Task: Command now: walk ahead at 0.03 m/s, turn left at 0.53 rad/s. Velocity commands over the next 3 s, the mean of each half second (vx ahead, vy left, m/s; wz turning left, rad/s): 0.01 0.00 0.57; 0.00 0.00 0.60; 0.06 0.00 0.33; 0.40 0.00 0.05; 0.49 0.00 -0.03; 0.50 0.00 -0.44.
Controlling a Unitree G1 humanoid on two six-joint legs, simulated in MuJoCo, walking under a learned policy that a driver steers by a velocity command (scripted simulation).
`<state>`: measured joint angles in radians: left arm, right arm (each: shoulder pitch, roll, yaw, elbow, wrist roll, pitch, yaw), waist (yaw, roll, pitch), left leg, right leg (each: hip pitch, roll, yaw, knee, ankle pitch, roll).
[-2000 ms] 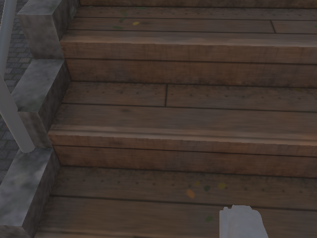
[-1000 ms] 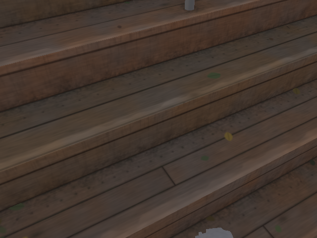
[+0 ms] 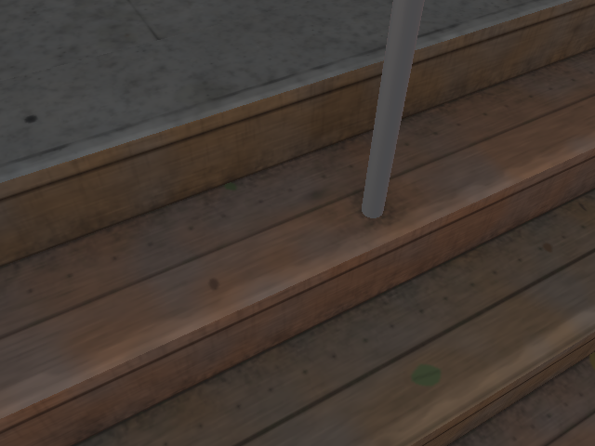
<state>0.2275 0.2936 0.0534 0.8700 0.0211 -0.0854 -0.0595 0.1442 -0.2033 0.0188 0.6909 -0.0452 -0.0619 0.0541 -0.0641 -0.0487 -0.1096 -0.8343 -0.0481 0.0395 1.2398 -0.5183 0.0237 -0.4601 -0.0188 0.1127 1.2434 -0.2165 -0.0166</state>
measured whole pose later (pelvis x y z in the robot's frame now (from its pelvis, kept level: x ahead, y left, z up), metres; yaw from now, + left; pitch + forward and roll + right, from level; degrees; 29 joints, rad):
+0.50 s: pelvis +0.09 -0.02 +0.10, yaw +15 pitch +6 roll -1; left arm 0.11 0.22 0.04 0.65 0.05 -0.08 0.02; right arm 0.18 -0.26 -0.05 0.71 -0.02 -0.06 0.03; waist 0.00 0.02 -0.09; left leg -0.61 -0.14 -0.20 1.27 -0.51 -0.06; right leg -0.41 0.01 -0.08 0.60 -0.29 -0.06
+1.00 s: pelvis +0.09 +0.03 +0.10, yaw +34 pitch +5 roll -1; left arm 0.10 0.25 0.04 0.67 0.02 -0.09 0.02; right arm 0.26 -0.24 -0.06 0.69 -0.02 -0.08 0.03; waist -0.04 0.01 -0.08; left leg -0.39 -0.04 -0.01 0.62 -0.31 0.07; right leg -0.62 -0.02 -0.01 1.45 -0.53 0.09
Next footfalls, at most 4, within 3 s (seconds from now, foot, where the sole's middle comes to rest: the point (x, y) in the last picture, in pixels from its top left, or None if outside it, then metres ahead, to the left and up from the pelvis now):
0.40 right None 0.16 -0.11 -0.67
0.86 left None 0.07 0.13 -0.67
1.40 right None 0.20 -0.10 -0.67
1.86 left None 0.31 0.30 -0.49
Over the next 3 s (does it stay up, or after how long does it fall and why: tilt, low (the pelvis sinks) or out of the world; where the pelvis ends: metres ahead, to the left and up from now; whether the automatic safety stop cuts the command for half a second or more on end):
stays up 0.69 0.50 0.50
